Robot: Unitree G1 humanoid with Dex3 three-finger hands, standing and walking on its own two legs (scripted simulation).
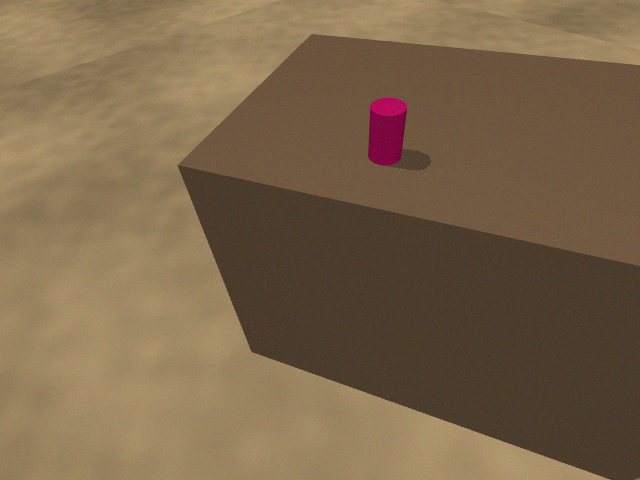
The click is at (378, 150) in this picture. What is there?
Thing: squat round
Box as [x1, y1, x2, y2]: [368, 98, 406, 164]
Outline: 381,98 375,100 370,105 368,156 375,163 391,164 396,162 400,158 406,105 404,102 398,99
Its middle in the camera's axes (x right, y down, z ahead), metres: +0.12 -0.20 +0.72
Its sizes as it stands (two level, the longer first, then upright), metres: 0.064 0.064 0.103
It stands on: a support 0.80 m high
